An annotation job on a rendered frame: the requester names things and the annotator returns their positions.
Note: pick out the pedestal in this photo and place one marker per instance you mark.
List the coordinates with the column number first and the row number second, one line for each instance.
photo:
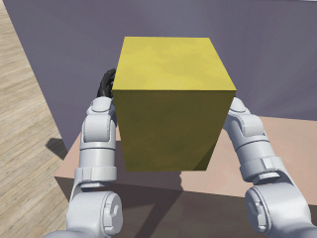
column 202, row 204

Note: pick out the left robot forearm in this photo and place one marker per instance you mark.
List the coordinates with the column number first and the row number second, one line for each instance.
column 97, row 148

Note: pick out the right robot forearm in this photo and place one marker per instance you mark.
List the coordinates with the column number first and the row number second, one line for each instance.
column 258, row 161

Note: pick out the robot left hand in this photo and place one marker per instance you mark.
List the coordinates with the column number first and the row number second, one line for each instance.
column 105, row 87

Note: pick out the robot left upper arm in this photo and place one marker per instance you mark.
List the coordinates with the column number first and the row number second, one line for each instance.
column 93, row 214

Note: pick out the robot right upper arm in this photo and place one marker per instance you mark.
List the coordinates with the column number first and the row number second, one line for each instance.
column 278, row 210

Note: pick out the carton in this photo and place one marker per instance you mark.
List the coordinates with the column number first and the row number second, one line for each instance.
column 172, row 96

